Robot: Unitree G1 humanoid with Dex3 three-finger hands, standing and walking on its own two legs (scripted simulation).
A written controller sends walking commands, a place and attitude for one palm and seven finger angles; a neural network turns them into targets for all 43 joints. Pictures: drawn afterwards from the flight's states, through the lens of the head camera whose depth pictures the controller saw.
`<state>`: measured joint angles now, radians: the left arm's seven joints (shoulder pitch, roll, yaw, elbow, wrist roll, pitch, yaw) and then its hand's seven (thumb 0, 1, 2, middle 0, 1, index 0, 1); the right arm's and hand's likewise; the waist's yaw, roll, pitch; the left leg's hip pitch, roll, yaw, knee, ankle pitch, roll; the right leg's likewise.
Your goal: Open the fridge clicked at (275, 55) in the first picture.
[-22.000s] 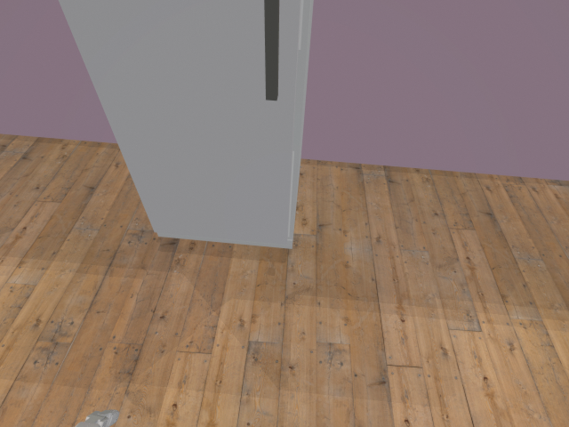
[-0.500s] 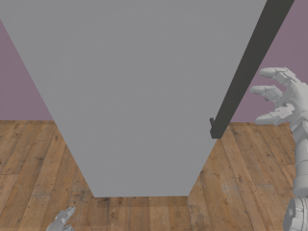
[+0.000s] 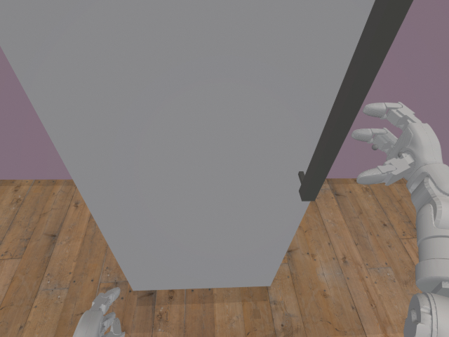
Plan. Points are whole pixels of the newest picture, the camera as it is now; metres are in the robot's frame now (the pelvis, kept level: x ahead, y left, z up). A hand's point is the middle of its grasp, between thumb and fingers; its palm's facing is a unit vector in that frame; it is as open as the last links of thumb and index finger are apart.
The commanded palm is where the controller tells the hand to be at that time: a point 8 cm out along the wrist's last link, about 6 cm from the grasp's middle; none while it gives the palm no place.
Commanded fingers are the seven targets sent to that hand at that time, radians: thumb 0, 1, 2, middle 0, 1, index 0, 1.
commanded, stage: move the hooked fingers beside the handle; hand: right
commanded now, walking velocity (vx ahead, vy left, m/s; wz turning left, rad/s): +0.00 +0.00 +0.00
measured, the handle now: (341, 96) +0.44 -0.14 +0.25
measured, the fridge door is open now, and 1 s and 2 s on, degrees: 0 0 0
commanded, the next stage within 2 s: feel for the door with the fingertips in 0.18 s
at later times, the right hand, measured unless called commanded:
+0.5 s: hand (369, 148) +0.39 -0.20 +0.19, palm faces -0.08 +1.00 -0.03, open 14.0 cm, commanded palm +0.37 -0.24 +0.19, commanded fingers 0.00 0.50 -0.30 0.30 1.20 0.30 1.20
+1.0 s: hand (360, 141) +0.40 -0.19 +0.19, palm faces -0.07 +1.00 -0.02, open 13.8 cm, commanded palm +0.39 -0.23 +0.19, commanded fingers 0.00 0.50 -0.30 0.30 1.20 0.30 1.20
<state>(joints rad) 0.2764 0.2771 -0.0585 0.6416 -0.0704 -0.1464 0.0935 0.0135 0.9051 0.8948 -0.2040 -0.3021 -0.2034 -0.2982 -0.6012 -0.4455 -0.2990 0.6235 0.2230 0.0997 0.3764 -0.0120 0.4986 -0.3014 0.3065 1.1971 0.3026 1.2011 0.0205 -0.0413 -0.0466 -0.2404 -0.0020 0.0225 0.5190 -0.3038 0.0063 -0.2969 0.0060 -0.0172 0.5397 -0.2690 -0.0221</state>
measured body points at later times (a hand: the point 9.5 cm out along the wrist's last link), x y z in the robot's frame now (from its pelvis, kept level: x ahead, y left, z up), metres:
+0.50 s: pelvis +0.00 +0.01 +0.00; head -0.01 +0.02 +0.45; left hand +0.12 +0.27 -0.10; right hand +0.39 -0.25 +0.19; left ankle -0.02 +0.12 -0.73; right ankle +0.01 -0.10 -0.73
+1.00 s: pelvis +0.00 +0.01 +0.00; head -0.01 +0.02 +0.45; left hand +0.12 +0.27 -0.10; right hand +0.40 -0.24 +0.19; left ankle -0.02 +0.12 -0.73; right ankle +0.01 -0.10 -0.73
